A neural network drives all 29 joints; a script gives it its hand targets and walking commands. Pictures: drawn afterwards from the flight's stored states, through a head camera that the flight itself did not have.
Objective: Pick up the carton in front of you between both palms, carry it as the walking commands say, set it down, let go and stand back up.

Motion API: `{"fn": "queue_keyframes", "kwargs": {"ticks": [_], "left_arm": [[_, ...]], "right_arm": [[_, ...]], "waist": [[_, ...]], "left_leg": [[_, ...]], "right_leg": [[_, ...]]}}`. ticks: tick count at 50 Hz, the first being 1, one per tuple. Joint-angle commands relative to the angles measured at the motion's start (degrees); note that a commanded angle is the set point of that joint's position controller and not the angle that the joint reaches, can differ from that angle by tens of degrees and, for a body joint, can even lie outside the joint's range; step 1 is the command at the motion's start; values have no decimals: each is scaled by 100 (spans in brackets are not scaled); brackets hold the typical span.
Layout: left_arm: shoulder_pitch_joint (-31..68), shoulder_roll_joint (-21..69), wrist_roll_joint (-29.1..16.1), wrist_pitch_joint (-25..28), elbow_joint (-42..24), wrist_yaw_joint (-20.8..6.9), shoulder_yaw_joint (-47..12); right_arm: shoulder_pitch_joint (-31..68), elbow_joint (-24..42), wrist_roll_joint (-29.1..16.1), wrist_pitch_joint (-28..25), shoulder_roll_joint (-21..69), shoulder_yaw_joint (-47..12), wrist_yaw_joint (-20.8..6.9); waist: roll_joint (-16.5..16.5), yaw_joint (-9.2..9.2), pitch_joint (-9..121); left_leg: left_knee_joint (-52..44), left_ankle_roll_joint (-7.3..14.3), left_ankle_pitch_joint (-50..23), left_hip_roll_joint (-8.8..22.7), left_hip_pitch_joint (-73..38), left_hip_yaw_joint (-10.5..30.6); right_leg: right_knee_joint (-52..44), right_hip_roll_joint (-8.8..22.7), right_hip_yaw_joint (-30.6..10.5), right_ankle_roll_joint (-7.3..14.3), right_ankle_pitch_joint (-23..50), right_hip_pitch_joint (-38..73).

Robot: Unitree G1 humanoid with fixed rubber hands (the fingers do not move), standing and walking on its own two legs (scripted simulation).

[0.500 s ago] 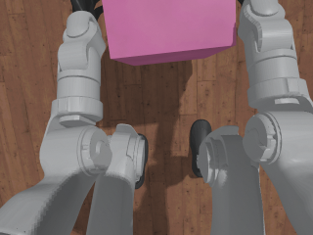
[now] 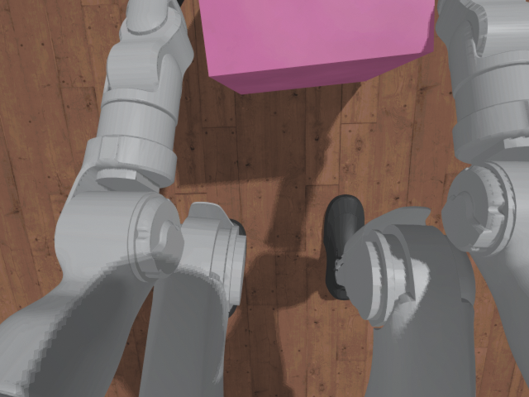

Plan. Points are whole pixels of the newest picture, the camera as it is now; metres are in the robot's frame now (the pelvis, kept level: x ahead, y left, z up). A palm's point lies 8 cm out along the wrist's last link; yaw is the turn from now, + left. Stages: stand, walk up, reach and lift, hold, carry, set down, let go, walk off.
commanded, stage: set down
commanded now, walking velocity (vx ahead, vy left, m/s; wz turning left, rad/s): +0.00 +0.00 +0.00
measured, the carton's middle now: out of the picture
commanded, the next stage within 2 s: none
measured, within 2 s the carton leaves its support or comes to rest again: neither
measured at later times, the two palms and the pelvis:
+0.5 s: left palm (158, 0) +0.54 +0.11 -0.18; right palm out of the picture +0.55 -0.20 -0.18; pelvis -0.02 -0.01 -0.01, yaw +0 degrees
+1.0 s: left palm out of the picture +0.56 +0.15 -0.19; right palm out of the picture +0.56 -0.24 -0.19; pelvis +0.00 +0.00 -0.01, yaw -1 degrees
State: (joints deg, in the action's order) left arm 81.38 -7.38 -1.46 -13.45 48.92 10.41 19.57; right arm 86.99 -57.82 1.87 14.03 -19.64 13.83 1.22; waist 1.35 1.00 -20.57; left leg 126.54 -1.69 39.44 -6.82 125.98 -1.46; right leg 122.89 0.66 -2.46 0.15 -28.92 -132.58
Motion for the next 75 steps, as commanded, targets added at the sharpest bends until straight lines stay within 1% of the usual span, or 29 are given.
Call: {"fn": "queue_keyframes", "kwargs": {"ticks": [1,3,5,10,16,23,28,33,35,36,37,38,39,40,41,43,45,47,49,52,55,58,60,62,64,66,68,71,75], "left_arm": [[4057,4657,-637,207,-791,-1596,-2357],[4202,4580,-708,209,-777,-1598,-2420],[4153,4450,-670,171,-581,-1622,-2359],[3919,4272,-421,75,-164,-1767,-1950],[3540,4055,-133,14,187,-1904,-1561],[3061,3745,145,-63,524,-1967,-1212],[2730,3528,279,-72,696,-1956,-976],[2519,3236,310,7,742,-1847,-911],[2276,2562,375,89,740,-1671,-728],[2105,1973,426,160,710,-1510,-581],[1903,1124,500,253,661,-1291,-371],[1670,-69,599,387,589,-995,-67],[1527,-1122,622,527,528,-689,179],[1844,-1480,453,641,409,-484,179],[2112,-1511,165,715,375,-383,-18],[2253,-1518,-410,816,480,-303,-525],[2128,-1582,-764,877,750,-270,-918],[2006,-1547,-1000,903,763,-270,-1148],[2007,-1509,-1095,912,576,-240,-1268],[1979,-1570,-1204,867,134,-146,-1391],[1910,-1698,-1204,726,-437,2,-1306],[1801,-1629,-1090,481,-792,112,-1122],[1681,-1507,-982,314,-698,136,-997],[1512,-1368,-839,205,-414,101,-838],[1332,-1279,-651,183,-141,32,-634],[1177,-1207,-463,208,40,-47,-453],[1097,-1154,-312,249,101,-117,-326],[1105,-1140,-209,300,-15,-192,-226],[1164,-1357,-258,275,-432,-217,-184]], "right_arm": [[3086,482,-634,-178,5044,-1653,-1508],[3194,398,-671,-194,4966,-1633,-1480],[3233,267,-646,-176,4848,-1592,-1476],[3029,-174,-442,-115,4721,-1356,-1547],[2641,-502,-266,-64,4545,-1122,-1629],[2333,-762,-67,-2,4143,-917,-1633],[2064,-925,58,-3,3838,-776,-1638],[1986,-898,90,-118,3429,-720,-1555],[1855,-886,131,-220,2711,-582,-1384],[1765,-877,153,-300,2082,-468,-1225],[1630,-886,185,-402,1221,-292,-1008],[1414,-910,268,-533,25,44,-714],[1401,-817,292,-671,-1125,353,-387],[1754,-693,124,-783,-1435,306,-158],[2098,-547,-141,-904,-1582,92,-17],[2452,-446,-664,-1078,-1821,-329,115],[2417,-548,-1036,-1145,-1787,-573,135],[2363,-612,-1248,-1157,-1677,-789,72],[2271,-649,-1382,-1146,-1669,-864,14],[2031,-546,-1445,-1084,-1717,-867,-6],[1991,-80,-1370,-964,-1899,-792,59],[2008,337,-1196,-751,-1992,-621,131],[1945,338,-1054,-608,-1941,-511,126],[1800,142,-900,-502,-1784,-399,75],[1626,-137,-723,-455,-1575,-293,-6],[1483,-329,-582,-450,-1413,-211,-95],[1397,-429,-473,-466,-1313,-151,-167],[1389,-361,-349,-483,-1266,-85,-218],[1561,161,-332,-416,-1394,-87,-157]], "waist": [[-50,125,6765],[25,153,6715],[38,134,6303],[-7,60,5289],[34,-15,4363],[85,-32,3518],[71,-56,3021],[16,-55,2976],[-12,-51,3087],[-21,-51,3198],[-27,-62,3337],[-44,-71,3507],[-93,-39,3794],[-198,-93,4284],[-287,-138,4735],[-370,-167,5583],[-404,-92,6109],[-388,-72,6520],[-265,-125,6886],[-203,-94,7728],[-274,-64,8734],[-382,-34,8852],[-415,-9,8447],[-428,-17,7801],[-401,-63,7196],[-340,-133,6872],[-288,-192,6783],[-350,-215,6976],[-615,-263,7884]], "left_leg": [[-1176,-25,-1973,-184,-2317,-176],[-1144,-32,-1887,-157,-2309,-200],[-1142,-18,-1607,-138,-2149,-217],[-1129,28,-1072,-133,-1718,-219],[-1087,55,-780,-107,-1311,-201],[-1052,78,-413,-77,-1142,-177],[-1030,127,-365,-67,-1122,-168],[-1000,119,-542,-36,-1358,-147],[-983,79,-655,13,-1532,-159],[-982,42,-738,48,-1665,-172],[-993,-5,-812,88,-1811,-199],[-1025,-58,-856,134,-1915,-241],[-1045,-92,-925,180,-1957,-247],[-991,-108,-1153,199,-1934,-212],[-901,-113,-1498,189,-1932,-176],[-773,-139,-2120,228,-2039,-77],[-748,-191,-2389,265,-2091,-27],[-766,-188,-2589,280,-2212,-22],[-870,-186,-2702,261,-2355,-59],[-1009,-190,-2980,236,-2788,-90],[-1191,-186,-3087,146,-3370,-152],[-1536,-142,-2734,82,-3467,-192],[-1782,-124,-2397,68,-3263,-190],[-2044,-131,-2018,74,-2904,-169],[-2281,-152,-1727,95,-2561,-150],[-2484,-173,-1616,111,-2390,-162],[-2664,-193,-1593,125,-2350,-192],[-2923,-207,-1646,135,-2402,-246],[-3294,-193,-1848,128,-2677,-332]], "right_leg": [[-314,-449,302,153,2047,4422],[-294,-439,280,179,1991,4501],[-302,-429,256,201,1726,4450],[-346,-435,216,254,1081,4115],[-339,-430,163,292,809,3823],[-341,-433,127,325,418,3541],[-348,-444,106,322,279,3413],[-319,-417,124,268,396,3550],[-299,-374,148,213,495,3666],[-296,-346,159,171,571,3768],[-294,-308,171,117,662,3903],[-285,-268,183,48,762,4081],[-249,-240,206,-35,946,4298],[-205,-233,201,-61,1218,4491],[-176,-210,153,-35,1522,4686],[-25,-105,56,19,2114,4972],[120,-39,55,41,2532,5203],[168,-41,70,49,2695,5282],[131,-77,96,68,2752,5313],[68,-123,194,76,2980,5610],[-154,-148,320,67,3040,5997],[-532,-187,422,94,2694,6020],[-800,-210,459,112,2338,5782],[-1076,-223,464,122,1932,5417],[-1349,-223,430,123,1590,5008],[-1594,-222,380,111,1447,4768],[-1808,-228,341,92,1436,4720],[-2112,-257,312,60,1579,5014],[-2516,-308,282,17,2055,6102]]}}
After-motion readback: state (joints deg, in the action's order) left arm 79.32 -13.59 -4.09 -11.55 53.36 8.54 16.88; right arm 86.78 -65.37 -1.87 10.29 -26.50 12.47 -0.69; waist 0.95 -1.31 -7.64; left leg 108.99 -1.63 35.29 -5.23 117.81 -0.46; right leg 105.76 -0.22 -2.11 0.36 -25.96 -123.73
